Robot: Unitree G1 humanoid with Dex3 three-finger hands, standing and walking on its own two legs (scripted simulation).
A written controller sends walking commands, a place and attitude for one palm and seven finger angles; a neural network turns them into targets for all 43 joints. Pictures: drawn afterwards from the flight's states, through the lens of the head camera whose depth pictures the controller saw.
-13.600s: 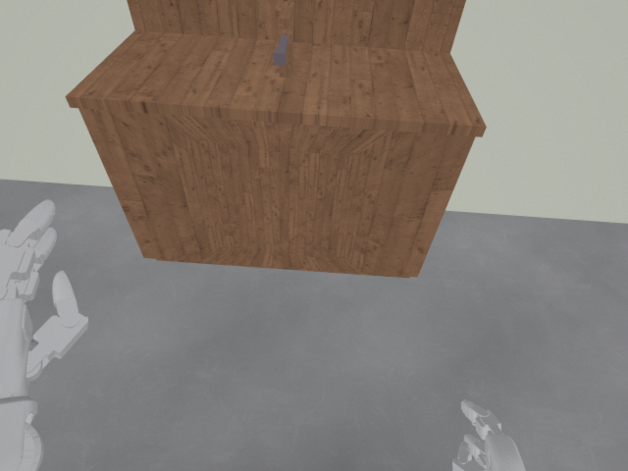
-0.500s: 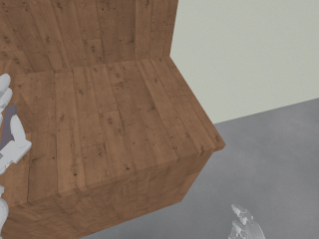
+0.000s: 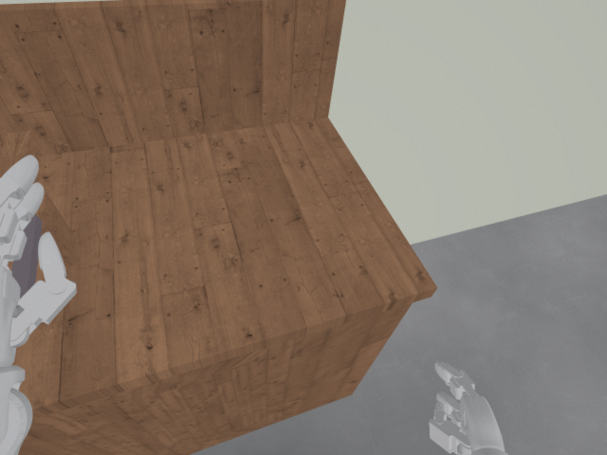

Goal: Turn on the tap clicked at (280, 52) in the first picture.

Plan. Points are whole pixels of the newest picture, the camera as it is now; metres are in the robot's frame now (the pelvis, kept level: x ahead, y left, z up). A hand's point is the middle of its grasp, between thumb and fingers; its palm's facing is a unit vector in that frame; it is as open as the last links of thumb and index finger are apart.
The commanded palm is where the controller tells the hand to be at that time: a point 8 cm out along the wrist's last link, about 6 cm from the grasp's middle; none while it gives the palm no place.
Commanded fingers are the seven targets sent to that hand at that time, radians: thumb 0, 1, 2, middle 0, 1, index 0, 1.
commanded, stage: look again from close up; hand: left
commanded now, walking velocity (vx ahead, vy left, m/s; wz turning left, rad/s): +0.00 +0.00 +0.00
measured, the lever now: (19, 308) +0.22 +0.34 +0.09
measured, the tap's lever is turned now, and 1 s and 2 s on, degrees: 0 0 0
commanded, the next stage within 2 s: shuffle to correct the standing spot in 0.20 s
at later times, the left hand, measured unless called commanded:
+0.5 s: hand (70, 310) +0.20 +0.24 +0.16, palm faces +0.40 -0.84 -0.37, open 7.4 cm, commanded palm +0.14 +0.27 +0.17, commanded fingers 0.00 0.90 0.90 -0.20 -0.30 -0.20 -0.30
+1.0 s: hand (32, 375) +0.14 +0.24 +0.17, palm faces +0.36 -0.82 -0.44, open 7.4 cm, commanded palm +0.08 +0.28 +0.17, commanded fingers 0.00 0.90 0.90 -0.20 -0.30 -0.20 -0.30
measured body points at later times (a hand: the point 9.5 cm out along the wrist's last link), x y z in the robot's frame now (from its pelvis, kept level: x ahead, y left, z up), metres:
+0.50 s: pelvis -0.02 -0.01 +0.00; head +0.01 +0.01 +0.45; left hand +0.17 +0.28 +0.18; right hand +0.16 -0.23 -0.07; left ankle +0.00 +0.08 -0.74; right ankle +0.00 -0.13 -0.74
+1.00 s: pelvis -0.08 +0.00 -0.01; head -0.02 +0.03 +0.43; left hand +0.12 +0.28 +0.19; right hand +0.08 -0.24 -0.09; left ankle +0.00 +0.08 -0.74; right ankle -0.02 -0.13 -0.73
